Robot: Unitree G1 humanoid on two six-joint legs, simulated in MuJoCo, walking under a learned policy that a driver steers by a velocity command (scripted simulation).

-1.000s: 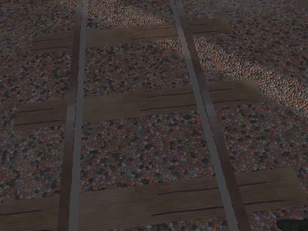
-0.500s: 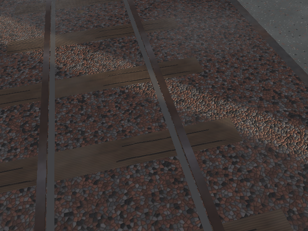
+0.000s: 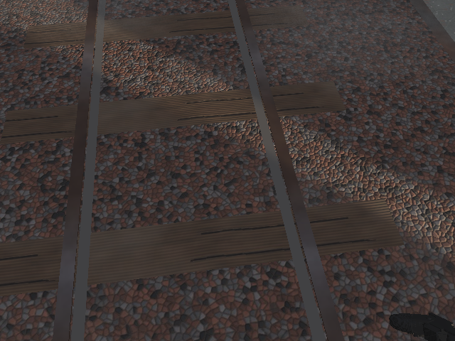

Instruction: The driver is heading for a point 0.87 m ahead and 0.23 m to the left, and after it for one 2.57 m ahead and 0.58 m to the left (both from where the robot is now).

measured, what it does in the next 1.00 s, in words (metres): walks ahead, turning left: right foot, then left foot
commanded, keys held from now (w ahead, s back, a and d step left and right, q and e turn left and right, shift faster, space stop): w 0.36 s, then w+q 0.38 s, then q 0.26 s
